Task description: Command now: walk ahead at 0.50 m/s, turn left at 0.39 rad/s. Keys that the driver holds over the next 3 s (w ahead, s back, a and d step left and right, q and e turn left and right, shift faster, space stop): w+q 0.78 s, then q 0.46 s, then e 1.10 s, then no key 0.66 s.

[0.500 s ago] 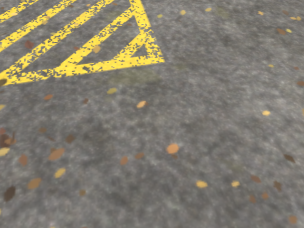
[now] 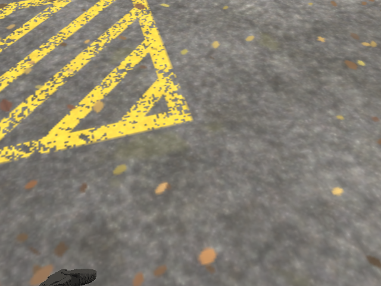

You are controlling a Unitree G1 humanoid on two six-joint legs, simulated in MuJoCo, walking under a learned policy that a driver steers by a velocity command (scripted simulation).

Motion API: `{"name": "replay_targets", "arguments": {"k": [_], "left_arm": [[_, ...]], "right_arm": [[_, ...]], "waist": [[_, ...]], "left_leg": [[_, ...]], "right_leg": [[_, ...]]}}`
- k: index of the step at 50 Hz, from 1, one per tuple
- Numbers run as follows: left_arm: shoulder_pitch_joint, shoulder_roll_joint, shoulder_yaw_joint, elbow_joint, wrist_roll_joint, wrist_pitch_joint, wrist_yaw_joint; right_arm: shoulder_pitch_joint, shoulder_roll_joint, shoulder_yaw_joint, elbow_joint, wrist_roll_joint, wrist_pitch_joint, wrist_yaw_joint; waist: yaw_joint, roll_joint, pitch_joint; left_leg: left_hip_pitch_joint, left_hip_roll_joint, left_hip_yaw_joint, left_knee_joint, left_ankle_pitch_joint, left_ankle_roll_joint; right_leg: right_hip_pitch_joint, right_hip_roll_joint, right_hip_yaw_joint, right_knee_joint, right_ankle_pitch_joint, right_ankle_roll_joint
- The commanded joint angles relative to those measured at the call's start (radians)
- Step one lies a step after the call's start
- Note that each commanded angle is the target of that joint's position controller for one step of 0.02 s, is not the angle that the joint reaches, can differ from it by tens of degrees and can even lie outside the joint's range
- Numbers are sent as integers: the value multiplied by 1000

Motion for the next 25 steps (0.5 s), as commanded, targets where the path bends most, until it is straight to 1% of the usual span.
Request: {"name": "replay_targets", "arguments": {"k": [1, 2, 3, 4, 5, 6, 7, 8, 10, 11, 13, 15, 18, 20, 21, 22, 23, 24, 25], "left_arm": [[424, 232, 70, 51, 6, 7, 13], [348, 173, 52, 39, 2, 5, 16], [275, 144, 42, 28, 3, 4, 17], [220, 114, 35, 28, 8, 2, 15], [191, 99, 31, 30, 17, -2, 15], [174, 91, 31, 35, 19, -4, 14], [170, 96, 34, 41, 17, -7, 16], [175, 111, 40, 47, 17, -10, 19], [190, 133, 48, 58, 19, -11, 28], [200, 141, 51, 62, 20, -10, 33], [210, 156, 55, 65, 21, -4, 40], [226, 170, 58, 65, 16, 3, 46], [281, 194, 66, 75, 5, 19, 49], [307, 206, 72, 82, -5, 35, 48], [310, 214, 75, 83, -10, 43, 48], [300, 227, 78, 78, -14, 49, 48], [288, 242, 83, 72, -18, 56, 50], [275, 254, 86, 67, -22, 65, 52], [255, 251, 83, 60, -27, 71, 53]], "right_arm": [[51, -57, 3, -92, 17, -40, 1], [-33, -132, -20, -119, 37, -44, 0], [-80, -131, -22, -130, 36, -41, -5], [-103, -120, -28, -135, 23, -34, -9], [-86, -100, -34, -135, 20, -22, -9], [-73, -77, -33, -136, 21, -8, -5], [-75, -57, -32, -144, 23, 5, -3], [-91, -50, -32, -157, 21, 14, -3], [-132, -52, -35, -184, 14, 25, -2], [-152, -52, -35, -194, 11, 25, 1], [-200, -46, -32, -212, 10, 19, 13], [-272, -37, -24, -236, 8, 14, 28], [-377, -29, -14, -283, 7, 13, 47], [-418, -36, -13, -314, 9, 15, 60], [-423, -44, -16, -326, 10, 17, 65], [-413, -58, -22, -335, 9, 18, 69], [-380, -78, -32, -337, 9, 21, 70], [-296, -107, -50, -322, 11, 24, 70], [-142, -154, -79, -283, 14, 24, 63]], "waist": [[187, -247, -394], [178, -184, -245], [150, -120, -158], [124, -90, -93], [90, -120, -68], [73, -127, -52], [65, -118, -35], [60, -103, -20], [60, -72, 1], [64, -64, 7], [76, -56, 17], [100, -44, 35], [140, -30, 67], [146, -37, 79], [139, -45, 76], [121, -59, 59], [93, -80, 24], [40, -92, -29], [-48, -73, -107]], "left_leg": [[-673, -18, -100, 709, -139, 18], [-737, 31, -103, 753, -68, 31], [-715, 81, -77, 733, 20, 34], [-676, 112, -73, 687, 85, 34], [-615, 140, -81, 652, 129, 35], [-579, 151, -75, 634, 149, 34], [-576, 158, -68, 620, 163, 30], [-592, 164, -67, 603, 190, 26], [-643, 167, -75, 539, 266, 14], [-662, 165, -75, 492, 313, 9], [-662, 158, -55, 379, 409, 6], [-646, 147, -11, 273, 473, 8], [-662, 133, 39, 168, 471, 21], [-674, 120, 63, 125, 417, 39], [-662, 107, 79, 110, 375, 53], [-619, 82, 103, 100, 327, 70], [-550, 46, 134, 101, 276, 90], [-434, 1, 162, 92, 240, 114], [-218, -49, 174, 21, 299, 150]], "right_leg": [[881, -398, 711, -193, -287, -244], [753, -368, 562, -216, -307, -196], [611, -337, 438, -243, -244, -170], [487, -301, 343, -282, -174, -157], [405, -274, 264, -313, -124, -146], [357, -258, 208, -342, -98, -146], [329, -255, 160, -364, -64, -153], [316, -257, 124, -381, -31, -160], [324, -259, 59, -400, 26, -170], [337, -256, 27, -405, 47, -170], [359, -241, -41, -408, 82, -158], [377, -234, -98, -410, 99, -148], [460, -257, -144, -393, 119, -142], [534, -278, -165, -356, 169, -130], [564, -287, -177, -324, 237, -121], [582, -290, -194, -273, 377, -110], [595, -289, -208, -196, 555, -99], [588, -279, -225, -63, 702, -87], [521, -242, -252, 142, 721, -57]]}}
Next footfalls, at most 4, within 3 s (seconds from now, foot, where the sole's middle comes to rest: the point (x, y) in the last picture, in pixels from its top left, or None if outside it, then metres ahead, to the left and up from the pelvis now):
0.52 left None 0.39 0.18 -0.76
0.98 right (152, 216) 0.73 0.14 -0.76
1.40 left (101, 274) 0.52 0.31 -0.76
1.76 right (158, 232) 0.66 0.11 -0.76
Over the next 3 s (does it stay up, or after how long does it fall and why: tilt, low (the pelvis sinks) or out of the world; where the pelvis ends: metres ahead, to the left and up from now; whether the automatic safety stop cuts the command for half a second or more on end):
stays up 0.59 0.15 0.01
